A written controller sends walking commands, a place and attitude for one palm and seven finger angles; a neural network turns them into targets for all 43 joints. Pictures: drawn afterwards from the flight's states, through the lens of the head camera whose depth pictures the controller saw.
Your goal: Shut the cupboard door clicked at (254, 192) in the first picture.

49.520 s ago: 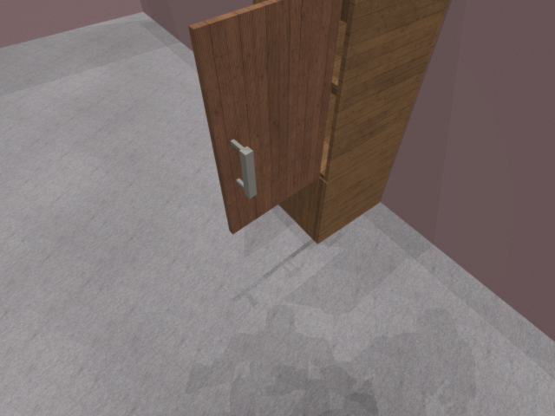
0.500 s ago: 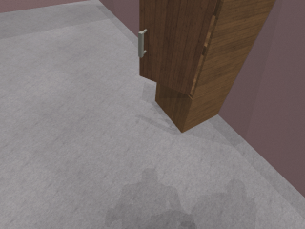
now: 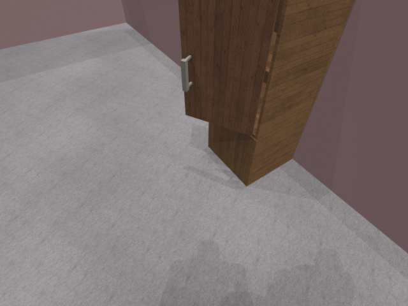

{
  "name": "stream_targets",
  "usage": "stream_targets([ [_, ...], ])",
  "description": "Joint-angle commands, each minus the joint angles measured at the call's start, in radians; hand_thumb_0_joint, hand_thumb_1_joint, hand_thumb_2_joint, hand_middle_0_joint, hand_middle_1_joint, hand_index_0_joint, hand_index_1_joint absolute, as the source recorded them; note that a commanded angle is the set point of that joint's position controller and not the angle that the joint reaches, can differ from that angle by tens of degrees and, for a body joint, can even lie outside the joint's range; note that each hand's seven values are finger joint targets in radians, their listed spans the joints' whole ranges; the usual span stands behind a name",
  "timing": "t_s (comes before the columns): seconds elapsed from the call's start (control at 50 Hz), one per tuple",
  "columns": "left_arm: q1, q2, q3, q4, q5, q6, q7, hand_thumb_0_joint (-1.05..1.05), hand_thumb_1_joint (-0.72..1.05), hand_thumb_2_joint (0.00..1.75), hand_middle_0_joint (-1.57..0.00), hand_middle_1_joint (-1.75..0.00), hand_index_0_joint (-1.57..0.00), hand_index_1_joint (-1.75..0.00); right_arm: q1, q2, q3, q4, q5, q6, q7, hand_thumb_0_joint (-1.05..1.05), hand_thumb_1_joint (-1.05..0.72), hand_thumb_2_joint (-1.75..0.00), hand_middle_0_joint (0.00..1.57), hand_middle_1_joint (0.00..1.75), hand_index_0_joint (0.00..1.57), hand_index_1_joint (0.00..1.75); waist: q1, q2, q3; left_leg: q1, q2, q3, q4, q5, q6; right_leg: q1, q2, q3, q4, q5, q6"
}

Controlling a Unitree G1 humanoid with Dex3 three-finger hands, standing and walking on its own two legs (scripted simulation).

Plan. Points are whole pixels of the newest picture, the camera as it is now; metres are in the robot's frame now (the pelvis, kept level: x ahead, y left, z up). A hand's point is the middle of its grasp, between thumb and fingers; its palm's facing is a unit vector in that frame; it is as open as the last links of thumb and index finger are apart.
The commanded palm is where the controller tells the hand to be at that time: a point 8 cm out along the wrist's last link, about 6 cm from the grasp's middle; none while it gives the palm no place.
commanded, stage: let the arm hang, fingers relaxed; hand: left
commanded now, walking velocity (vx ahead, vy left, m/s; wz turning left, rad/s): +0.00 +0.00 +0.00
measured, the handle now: (187, 73) +1.04 +0.13 -0.09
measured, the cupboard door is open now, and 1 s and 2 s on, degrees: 30 30 30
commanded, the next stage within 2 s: look to check the result in 0.22 s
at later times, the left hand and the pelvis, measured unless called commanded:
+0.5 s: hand out of the picture +0.00 +0.17 -0.18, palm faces +0.01 -0.98 -0.20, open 7.3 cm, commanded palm none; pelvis +0.01 +0.00 +0.00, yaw +0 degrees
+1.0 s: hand out of the picture +0.05 +0.18 -0.17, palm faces +0.01 -0.97 -0.24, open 7.3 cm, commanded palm none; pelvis +0.03 -0.01 +0.00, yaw +1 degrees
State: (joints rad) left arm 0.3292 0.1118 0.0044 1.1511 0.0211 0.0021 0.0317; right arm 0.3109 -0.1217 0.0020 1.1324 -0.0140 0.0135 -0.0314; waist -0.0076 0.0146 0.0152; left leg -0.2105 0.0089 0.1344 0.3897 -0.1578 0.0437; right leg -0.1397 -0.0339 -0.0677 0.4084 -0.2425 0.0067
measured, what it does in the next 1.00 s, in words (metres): stands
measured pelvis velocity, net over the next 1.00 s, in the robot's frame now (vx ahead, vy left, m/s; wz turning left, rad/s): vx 0.03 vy -0.01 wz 0.01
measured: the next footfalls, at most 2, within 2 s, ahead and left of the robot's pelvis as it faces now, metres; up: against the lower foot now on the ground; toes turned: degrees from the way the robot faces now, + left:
right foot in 1.72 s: +0.13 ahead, -0.13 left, +0.00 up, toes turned +25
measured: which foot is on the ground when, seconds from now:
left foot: down 0.00-1.00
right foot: down 0.00-1.00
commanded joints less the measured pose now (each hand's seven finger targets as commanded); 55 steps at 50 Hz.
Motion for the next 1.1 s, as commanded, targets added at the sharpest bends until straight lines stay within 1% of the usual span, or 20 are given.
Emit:
stream_targets([
  [0.0,0.082,0.1,0.019,-0.016,-0.003,-0.004,0.009,0.0,0.9,0.9,-0.2,-0.3,-0.2,-0.3,0.079,-0.096,-0.022,-0.02,-0.002,-0.012,-0.005,0.0,-0.9,-0.9,0.2,0.3,0.2,0.3,-0.001,-0.009,0.105,-0.017,0.11,-0.157,-0.128,-0.143,-0.01,-0.109,-0.058,0.08,-0.09,-0.019,-0.037],
  [0.1,0.08,0.1,0.018,-0.022,-0.004,-0.009,0.01,0.0,0.9,0.9,-0.2,-0.3,-0.2,-0.3,0.075,-0.092,-0.023,-0.022,-0.001,-0.014,-0.004,0.0,-0.9,-0.9,0.2,0.3,0.2,0.3,-0.002,-0.01,0.091,0.003,0.105,-0.144,-0.11,-0.098,-0.011,-0.109,-0.062,0.089,-0.093,0.004,-0.039],
  [0.16,0.076,0.109,0.019,-0.025,-0.004,-0.012,0.01,0.0,0.9,0.9,-0.2,-0.3,-0.2,-0.3,0.076,-0.099,-0.024,-0.022,0.002,-0.016,-0.004,0.0,-0.9,-0.9,0.2,0.3,0.2,0.3,-0.001,-0.031,0.08,0.017,0.105,-0.14,-0.094,-0.058,-0.011,-0.099,-0.064,0.088,-0.097,0.017,-0.041],
  [0.24,0.067,0.109,0.019,-0.025,-0.006,-0.013,0.009,0.0,0.9,0.9,-0.2,-0.3,-0.2,-0.3,0.065,-0.102,-0.023,-0.022,0.0,-0.017,-0.005,0.0,-0.9,-0.9,0.2,0.3,0.2,0.3,-0.003,-0.005,0.082,0.025,0.104,-0.137,-0.093,-0.047,-0.013,-0.102,-0.066,0.095,-0.1,0.026,-0.041],
  [0.32,0.052,0.122,0.021,-0.026,-0.006,-0.014,0.008,0.0,0.9,0.9,-0.2,-0.3,-0.2,-0.3,0.059,-0.113,-0.024,-0.021,0.001,-0.018,-0.005,0.0,-0.9,-0.9,0.2,0.3,0.2,0.3,-0.004,-0.004,0.074,0.029,0.109,-0.138,-0.093,-0.027,-0.012,-0.086,-0.068,0.093,-0.1,0.039,-0.043],
  [0.36,0.052,0.136,0.023,-0.027,-0.006,-0.016,0.008,0.0,0.9,0.9,-0.2,-0.3,-0.2,-0.3,0.051,-0.129,-0.027,-0.027,0.003,-0.021,-0.005,0.0,-0.9,-0.9,0.2,0.3,0.2,0.3,0.0,-0.012,0.055,0.049,0.112,-0.138,-0.083,0.006,-0.009,-0.077,-0.068,0.093,-0.098,0.056,-0.044],
  [0.46,0.035,0.151,0.024,-0.029,-0.006,-0.018,0.007,0.0,0.9,0.9,-0.2,-0.3,-0.2,-0.3,0.033,-0.144,-0.028,-0.026,0.003,-0.021,-0.005,0.0,-0.9,-0.9,0.2,0.3,0.2,0.3,-0.001,-0.022,0.05,0.064,0.115,-0.137,-0.075,0.044,-0.009,-0.066,-0.071,0.093,-0.107,0.074,-0.044],
  [0.52,0.02,0.159,0.023,-0.028,-0.007,-0.018,0.006,0.0,0.9,0.9,-0.2,-0.3,-0.2,-0.3,0.018,-0.151,-0.027,-0.025,0.002,-0.022,-0.004,0.0,-0.9,-0.9,0.2,0.3,0.2,0.3,-0.002,-0.009,0.054,0.065,0.116,-0.138,-0.081,0.05,-0.01,-0.06,-0.075,0.097,-0.11,0.082,-0.043],
  [0.56,0.014,0.172,0.025,-0.03,-0.006,-0.02,0.005,0.0,0.9,0.9,-0.2,-0.3,-0.2,-0.3,0.009,-0.165,-0.029,-0.028,0.004,-0.022,-0.004,0.0,-0.9,-0.9,0.2,0.3,0.2,0.3,-0.001,-0.02,0.046,0.073,0.118,-0.14,-0.077,0.065,-0.01,-0.053,-0.074,0.097,-0.114,0.091,-0.044],
  [0.58,0.006,0.172,0.026,-0.031,-0.006,-0.02,0.005,0.0,0.9,0.9,-0.2,-0.3,-0.2,-0.3,0.003,-0.163,-0.029,-0.026,0.002,-0.023,-0.003,0.0,-0.9,-0.9,0.2,0.3,0.2,0.3,-0.002,-0.013,0.04,0.077,0.119,-0.137,-0.079,0.069,-0.011,-0.049,-0.077,0.095,-0.113,0.094,-0.043],
  [0.66,-0.009,0.193,0.026,-0.035,-0.006,-0.022,0.003,0.0,0.9,0.9,-0.2,-0.3,-0.2,-0.3,-0.017,-0.186,-0.031,-0.031,0.004,-0.023,-0.002,0.0,-0.9,-0.9,0.2,0.3,0.2,0.3,-0.001,-0.027,0.041,0.085,0.121,-0.142,-0.08,0.083,-0.011,-0.043,-0.079,0.098,-0.124,0.107,-0.043],
  [0.8,-0.046,0.216,0.028,-0.038,-0.006,-0.024,0.0,0.0,0.9,0.9,-0.2,-0.3,-0.2,-0.3,-0.056,-0.208,-0.029,-0.032,0.001,-0.025,0.0,0.0,-0.9,-0.9,0.2,0.3,0.2,0.3,-0.002,-0.017,0.041,0.087,0.121,-0.147,-0.088,0.096,-0.015,-0.024,-0.085,0.096,-0.133,0.124,-0.042],
  [0.84,-0.053,0.228,0.028,-0.039,-0.006,-0.026,-0.001,0.0,0.9,0.9,-0.2,-0.3,-0.2,-0.3,-0.07,-0.22,-0.031,-0.033,0.001,-0.027,0.0,0.0,-0.9,-0.9,0.2,0.3,0.2,0.3,-0.001,-0.012,0.027,0.103,0.123,-0.147,-0.085,0.118,-0.014,-0.016,-0.089,0.098,-0.134,0.147,-0.043],
  [0.86,-0.054,0.237,0.031,-0.045,-0.006,-0.029,-0.001,0.0,0.9,0.9,-0.2,-0.3,-0.2,-0.3,-0.068,-0.229,-0.032,-0.038,0.003,-0.028,0.0,0.0,-0.9,-0.9,0.2,0.3,0.2,0.3,-0.001,-0.026,0.009,0.11,0.125,-0.148,-0.079,0.14,-0.013,-0.004,-0.089,0.094,-0.134,0.171,-0.045],
  [0.9,-0.066,0.242,0.031,-0.046,-0.006,-0.029,-0.002,0.0,0.9,0.9,-0.2,-0.3,-0.2,-0.3,-0.081,-0.233,-0.032,-0.036,0.001,-0.028,0.001,0.0,-0.9,-0.9,0.2,0.3,0.2,0.3,-0.001,-0.022,0.013,0.111,0.125,-0.149,-0.079,0.149,-0.015,0.001,-0.094,0.092,-0.134,0.186,-0.044],
  [0.96,-0.037,0.192,0.028,-0.049,-0.008,-0.013,0.006,0.0,0.9,0.9,-0.2,-0.3,-0.2,-0.3,-0.058,-0.172,-0.021,-0.041,0.001,-0.013,0.006,0.0,-0.9,-0.9,0.2,0.3,0.2,0.3,0.0,-0.016,0.009,0.073,0.112,-0.148,-0.031,0.197,-0.026,0.011,-0.108,0.059,-0.078,0.216,-0.032],
  [1.0,-0.035,0.215,0.043,-0.066,-0.008,-0.003,0.009,0.0,0.9,0.9,-0.2,-0.3,-0.2,-0.3,-0.061,-0.18,-0.028,-0.057,-0.001,-0.003,0.008,0.0,-0.9,-0.9,0.2,0.3,0.2,0.3,0.006,-0.022,0.01,0.023,0.104,-0.148,0.013,0.211,-0.028,0.023,-0.126,0.043,-0.037,0.227,-0.036],
  [1.04,-0.031,0.24,0.059,-0.089,-0.006,0.003,0.01,0.0,0.9,0.9,-0.2,-0.3,-0.2,-0.3,-0.074,-0.186,-0.036,-0.082,-0.001,0.005,0.011,0.0,-0.9,-0.9,0.2,0.3,0.2,0.3,0.014,-0.054,0.007,-0.036,0.08,-0.136,0.088,0.195,-0.035,0.037,-0.169,0.05,-0.02,0.267,-0.061],
  [1.06,-0.031,0.254,0.067,-0.101,-0.003,0.005,0.01,0.0,0.9,0.9,-0.2,-0.3,-0.2,-0.3,-0.079,-0.184,-0.041,-0.098,0.0,0.009,0.014,0.0,-0.9,-0.9,0.2,0.3,0.2,0.3,0.015,-0.088,0.007,-0.069,0.059,-0.121,0.143,0.169,-0.042,0.044,-0.199,0.058,-0.02,0.286,-0.085],
  [1.08,-0.031,0.266,0.075,-0.116,-0.003,0.009,0.011,0.0,0.9,0.9,-0.2,-0.3,-0.2,-0.3,-0.086,-0.177,-0.046,-0.112,-0.002,0.015,0.016,0.0,-0.9,-0.9,0.2,0.3,0.2,0.3,0.02,-0.124,0.017,-0.116,0.043,-0.102,0.224,0.088,-0.05,0.05,-0.244,0.075,-0.028,0.309,-0.118],
])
